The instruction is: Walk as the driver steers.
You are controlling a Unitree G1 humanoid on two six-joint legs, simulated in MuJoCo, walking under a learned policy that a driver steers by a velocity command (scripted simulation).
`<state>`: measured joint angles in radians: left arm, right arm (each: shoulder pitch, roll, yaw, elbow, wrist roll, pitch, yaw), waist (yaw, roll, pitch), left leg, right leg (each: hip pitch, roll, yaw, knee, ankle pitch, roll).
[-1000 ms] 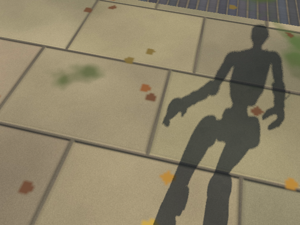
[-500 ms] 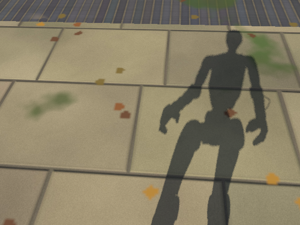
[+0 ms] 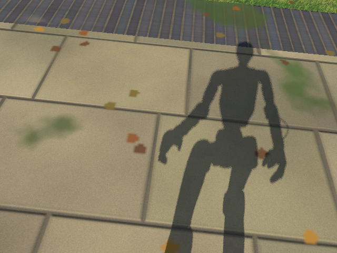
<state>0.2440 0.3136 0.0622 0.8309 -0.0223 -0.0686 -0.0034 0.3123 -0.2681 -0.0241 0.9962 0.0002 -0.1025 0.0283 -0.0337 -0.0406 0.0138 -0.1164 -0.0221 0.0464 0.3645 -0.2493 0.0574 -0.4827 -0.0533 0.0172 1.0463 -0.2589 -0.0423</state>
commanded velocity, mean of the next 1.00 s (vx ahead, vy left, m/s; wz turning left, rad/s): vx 0.48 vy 0.00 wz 0.00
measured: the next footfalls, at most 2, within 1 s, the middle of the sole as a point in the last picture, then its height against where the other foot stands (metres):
right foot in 0.34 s outside the picture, level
left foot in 0.86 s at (130, 216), level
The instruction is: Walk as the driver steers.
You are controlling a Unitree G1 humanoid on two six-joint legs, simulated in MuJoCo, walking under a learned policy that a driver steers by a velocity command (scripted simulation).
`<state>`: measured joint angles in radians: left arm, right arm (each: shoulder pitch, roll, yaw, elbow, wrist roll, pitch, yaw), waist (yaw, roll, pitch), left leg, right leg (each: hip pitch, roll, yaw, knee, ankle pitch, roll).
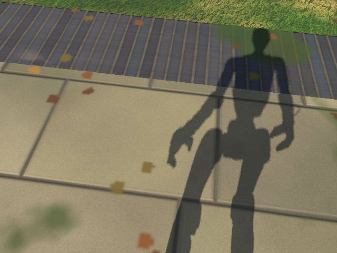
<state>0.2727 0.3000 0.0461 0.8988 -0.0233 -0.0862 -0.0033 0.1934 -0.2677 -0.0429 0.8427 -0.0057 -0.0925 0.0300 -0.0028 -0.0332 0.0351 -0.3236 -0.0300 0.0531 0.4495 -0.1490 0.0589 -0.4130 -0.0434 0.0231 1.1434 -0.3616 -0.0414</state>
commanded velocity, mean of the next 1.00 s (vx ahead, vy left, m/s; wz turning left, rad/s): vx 0.50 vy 0.00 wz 0.31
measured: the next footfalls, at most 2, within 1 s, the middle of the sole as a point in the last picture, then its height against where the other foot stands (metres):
right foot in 0.40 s outside the picture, level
left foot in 0.92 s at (133, 215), level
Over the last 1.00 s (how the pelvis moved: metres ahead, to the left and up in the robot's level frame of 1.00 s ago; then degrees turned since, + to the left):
0.58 0.04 -0.01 0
